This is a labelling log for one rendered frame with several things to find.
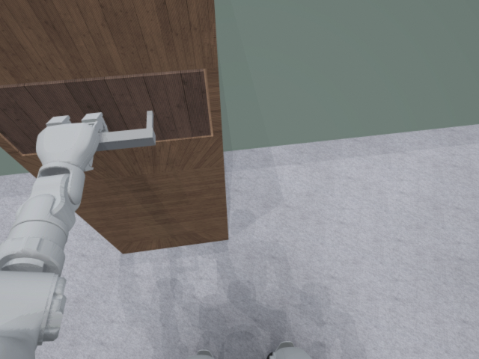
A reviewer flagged cabinet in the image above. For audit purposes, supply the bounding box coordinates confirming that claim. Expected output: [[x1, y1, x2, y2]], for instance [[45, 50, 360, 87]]
[[0, 0, 228, 254]]

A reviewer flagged drawer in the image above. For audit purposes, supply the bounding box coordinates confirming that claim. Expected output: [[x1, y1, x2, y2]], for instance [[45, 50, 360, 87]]
[[0, 69, 211, 154]]

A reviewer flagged handle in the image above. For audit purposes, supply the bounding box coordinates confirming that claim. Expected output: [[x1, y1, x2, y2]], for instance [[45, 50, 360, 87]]
[[96, 111, 156, 151]]

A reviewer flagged left robot upper arm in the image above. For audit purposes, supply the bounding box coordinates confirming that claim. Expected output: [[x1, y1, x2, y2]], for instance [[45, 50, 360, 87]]
[[0, 271, 67, 359]]

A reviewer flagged robot left shin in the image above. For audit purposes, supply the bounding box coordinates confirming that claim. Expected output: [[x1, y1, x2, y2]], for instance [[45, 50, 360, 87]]
[[197, 350, 213, 358]]

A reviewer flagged robot left hand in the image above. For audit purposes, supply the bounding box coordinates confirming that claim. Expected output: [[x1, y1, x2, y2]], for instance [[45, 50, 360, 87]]
[[36, 112, 109, 172]]

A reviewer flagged robot shin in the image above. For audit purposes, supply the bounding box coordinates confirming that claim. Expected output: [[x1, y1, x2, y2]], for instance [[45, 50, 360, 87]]
[[275, 341, 294, 352], [197, 350, 213, 358]]

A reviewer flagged left robot forearm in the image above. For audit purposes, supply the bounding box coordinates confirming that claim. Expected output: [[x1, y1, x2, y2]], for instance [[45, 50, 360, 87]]
[[0, 162, 85, 277]]

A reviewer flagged robot right shin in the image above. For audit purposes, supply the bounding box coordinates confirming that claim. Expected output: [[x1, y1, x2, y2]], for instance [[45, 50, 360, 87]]
[[275, 341, 294, 352]]

